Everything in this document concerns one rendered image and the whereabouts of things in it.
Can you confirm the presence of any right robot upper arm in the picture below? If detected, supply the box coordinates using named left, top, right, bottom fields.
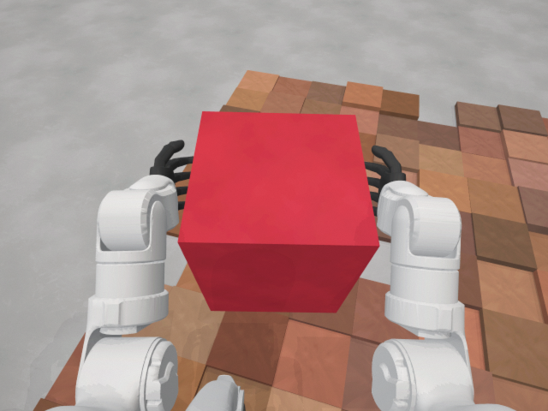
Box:
left=372, top=339, right=515, bottom=411

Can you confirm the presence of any left robot forearm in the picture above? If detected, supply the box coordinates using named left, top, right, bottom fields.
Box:
left=75, top=175, right=179, bottom=403

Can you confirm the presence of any robot left hand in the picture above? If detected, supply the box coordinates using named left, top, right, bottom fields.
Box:
left=150, top=140, right=194, bottom=211

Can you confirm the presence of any right robot forearm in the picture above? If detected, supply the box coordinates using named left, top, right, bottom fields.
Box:
left=377, top=181, right=474, bottom=394

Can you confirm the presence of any left robot upper arm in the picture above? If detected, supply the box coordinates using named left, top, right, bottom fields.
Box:
left=45, top=337, right=178, bottom=411

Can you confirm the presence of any robot left thigh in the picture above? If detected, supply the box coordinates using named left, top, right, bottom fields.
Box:
left=186, top=380, right=244, bottom=411

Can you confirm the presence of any carton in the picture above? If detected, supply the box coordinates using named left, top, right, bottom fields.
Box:
left=178, top=111, right=379, bottom=313

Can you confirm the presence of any left robot shin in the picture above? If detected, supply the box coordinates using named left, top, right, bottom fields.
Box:
left=217, top=375, right=235, bottom=383

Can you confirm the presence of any robot right hand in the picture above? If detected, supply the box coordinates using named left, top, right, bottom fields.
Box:
left=364, top=146, right=406, bottom=216

